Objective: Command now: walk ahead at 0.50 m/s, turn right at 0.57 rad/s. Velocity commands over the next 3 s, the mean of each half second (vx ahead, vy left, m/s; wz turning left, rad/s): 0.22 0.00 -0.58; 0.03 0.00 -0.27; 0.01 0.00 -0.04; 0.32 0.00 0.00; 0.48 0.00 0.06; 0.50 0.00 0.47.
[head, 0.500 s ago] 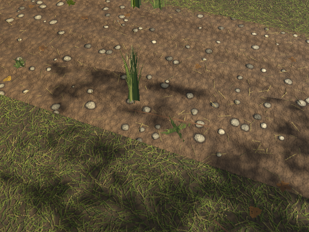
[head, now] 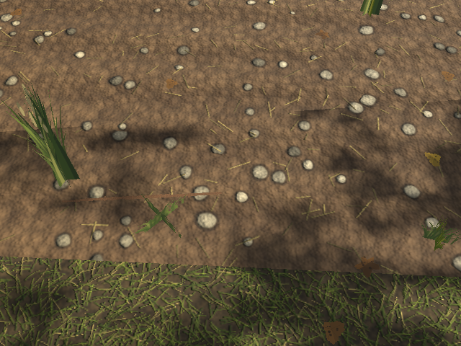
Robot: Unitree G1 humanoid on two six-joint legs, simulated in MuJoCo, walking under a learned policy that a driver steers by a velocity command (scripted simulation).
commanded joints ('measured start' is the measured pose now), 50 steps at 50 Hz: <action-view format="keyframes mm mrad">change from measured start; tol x32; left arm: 1 483 236 59 62 -8 37 73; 50 200 125 -34 -64 -36 26 65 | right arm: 1 -134 -111 -6 -215 1 -26 14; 50 -201 -120 -30 -210 -21 106 35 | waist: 1 209 5 -462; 6 7 97 -75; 50 49 -90 -128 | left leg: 1 -868 17 -178 187 130 -10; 16 -8 -57 -189 -1154 695 -9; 18 277 399 -536 -1165 1287 134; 32 -81 224 -213 -1341 621 165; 37 -354 -42 -63 -960 173 -49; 50 73 -36 -165 -1301 579 -24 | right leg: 1 1016 -493 605 -34 474 -327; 6 -13 -249 337 -214 584 -189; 12 102 -152 284 -74 655 -74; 16 70 -133 418 72 283 -11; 19 -207 76 155 684 -587 85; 34 242 -18 49 65 -179 85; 37 173 -462 636 -313 -88 -58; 50 259 -239 319 -112 270 12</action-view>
